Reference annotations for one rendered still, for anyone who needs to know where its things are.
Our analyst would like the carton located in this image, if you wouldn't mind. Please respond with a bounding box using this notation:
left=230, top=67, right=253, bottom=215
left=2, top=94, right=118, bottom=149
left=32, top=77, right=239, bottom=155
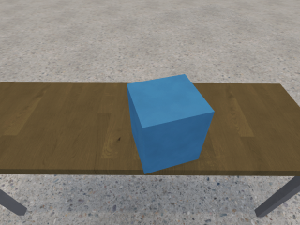
left=127, top=74, right=215, bottom=174

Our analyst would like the table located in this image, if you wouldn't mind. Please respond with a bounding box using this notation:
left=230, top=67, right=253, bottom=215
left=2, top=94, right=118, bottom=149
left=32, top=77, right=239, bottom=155
left=0, top=82, right=300, bottom=218

